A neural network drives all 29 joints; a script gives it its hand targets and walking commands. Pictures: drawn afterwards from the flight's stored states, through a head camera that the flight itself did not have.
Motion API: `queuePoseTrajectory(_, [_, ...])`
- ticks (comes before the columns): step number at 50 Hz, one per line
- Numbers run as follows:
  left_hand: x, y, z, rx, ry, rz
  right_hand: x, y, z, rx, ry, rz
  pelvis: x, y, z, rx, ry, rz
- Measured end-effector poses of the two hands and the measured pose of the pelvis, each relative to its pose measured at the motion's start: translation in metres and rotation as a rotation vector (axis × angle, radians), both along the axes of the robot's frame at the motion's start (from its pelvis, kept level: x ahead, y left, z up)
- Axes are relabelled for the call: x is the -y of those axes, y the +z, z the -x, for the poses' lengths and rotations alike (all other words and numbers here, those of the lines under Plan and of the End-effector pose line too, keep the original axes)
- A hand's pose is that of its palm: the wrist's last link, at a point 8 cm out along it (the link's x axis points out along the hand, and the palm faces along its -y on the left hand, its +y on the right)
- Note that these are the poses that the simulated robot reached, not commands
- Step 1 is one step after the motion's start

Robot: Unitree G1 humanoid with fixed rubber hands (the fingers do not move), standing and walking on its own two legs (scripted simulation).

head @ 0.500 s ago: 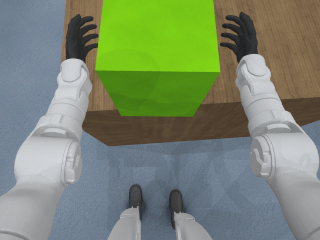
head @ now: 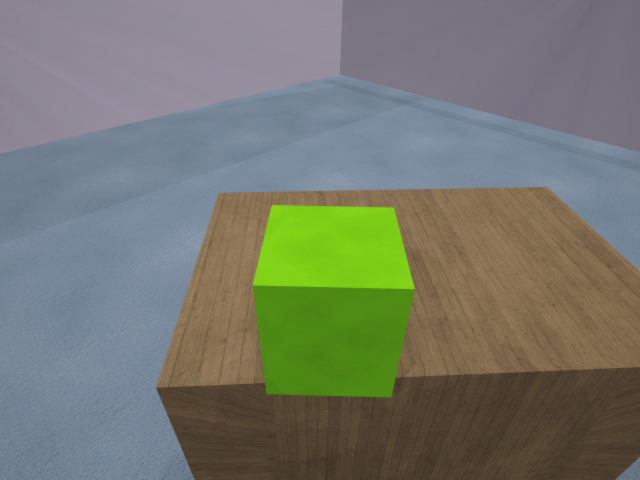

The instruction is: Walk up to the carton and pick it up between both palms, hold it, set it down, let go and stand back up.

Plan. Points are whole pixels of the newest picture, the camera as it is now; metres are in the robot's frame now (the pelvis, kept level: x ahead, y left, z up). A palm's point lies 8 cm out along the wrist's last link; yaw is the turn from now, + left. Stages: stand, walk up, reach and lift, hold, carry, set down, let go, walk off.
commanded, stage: stand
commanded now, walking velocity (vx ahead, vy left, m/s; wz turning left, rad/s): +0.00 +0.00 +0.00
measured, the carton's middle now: (330, 300) +0.42 -0.02 +0.01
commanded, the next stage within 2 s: none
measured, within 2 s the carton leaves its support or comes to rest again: neither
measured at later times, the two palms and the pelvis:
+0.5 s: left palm out of the picture -0.12 +0.20 -0.14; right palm out of the picture -0.08 -0.26 -0.13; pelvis -0.03 -0.02 +0.02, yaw +2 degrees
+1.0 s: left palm out of the picture -0.15 +0.17 -0.14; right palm out of the picture -0.12 -0.22 -0.13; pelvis -0.05 -0.02 +0.02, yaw +3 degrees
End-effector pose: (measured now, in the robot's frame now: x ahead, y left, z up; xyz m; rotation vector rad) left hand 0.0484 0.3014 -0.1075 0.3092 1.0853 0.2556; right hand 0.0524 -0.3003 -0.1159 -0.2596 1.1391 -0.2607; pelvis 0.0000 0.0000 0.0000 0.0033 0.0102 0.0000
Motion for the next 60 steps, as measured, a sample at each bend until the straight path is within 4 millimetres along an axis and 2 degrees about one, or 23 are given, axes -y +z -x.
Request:
queuePoseTrajectory(3, [-0.012, -0.002, 0.031, -0.029, 0.055, -0.023, -0.001, -0.007, 0.014, 0.012, -0.030, -0.003, -0.001, 0.003, -0.008, 0.025, 0.012, -0.005])
queuePoseTrajectory(6, [-0.007, -0.005, 0.047, -0.014, 0.075, -0.009, -0.010, -0.011, 0.019, 0.038, -0.031, -0.025, 0.000, 0.006, -0.007, 0.041, 0.019, -0.007])
queuePoseTrajectory(12, [0.035, -0.018, 0.075, -0.042, 0.076, 0.086, -0.030, -0.015, 0.035, 0.045, -0.033, -0.085, 0.004, 0.013, 0.002, 0.056, 0.024, -0.020])
queuePoseTrajectory(19, [0.086, -0.029, 0.127, -0.159, 0.098, 0.190, -0.036, -0.018, 0.090, -0.098, -0.043, -0.113, 0.011, 0.019, 0.016, 0.065, 0.035, -0.020])
queuePoseTrajectory(23, [0.102, -0.029, 0.159, -0.231, 0.122, 0.216, -0.035, -0.019, 0.120, -0.172, -0.062, -0.116, 0.014, 0.021, 0.022, 0.072, 0.039, -0.016])
queuePoseTrajectory(28, [0.111, -0.027, 0.186, -0.294, 0.145, 0.221, -0.041, -0.018, 0.142, -0.227, -0.058, -0.133, 0.018, 0.022, 0.030, 0.087, 0.053, -0.011])
queuePoseTrajectory(36, [0.122, -0.026, 0.206, -0.336, 0.161, 0.238, -0.060, -0.023, 0.157, -0.266, -0.042, -0.176, 0.020, 0.021, 0.040, 0.094, 0.064, 0.002])
queuePoseTrajectory(47, [0.134, -0.030, 0.205, -0.348, 0.138, 0.280, -0.078, -0.020, 0.170, -0.282, -0.038, -0.197, 0.018, 0.021, 0.049, 0.095, 0.058, 0.009])
queuePoseTrajectory(54, [0.130, -0.029, 0.196, -0.329, 0.123, 0.286, -0.085, -0.018, 0.182, -0.310, -0.035, -0.193, 0.012, 0.021, 0.054, 0.096, 0.053, 0.012])
queuePoseTrajectory(60, [0.117, -0.026, 0.199, -0.341, 0.135, 0.266, -0.097, -0.019, 0.188, -0.324, -0.026, -0.212, 0.005, 0.021, 0.057, 0.094, 0.051, 0.008])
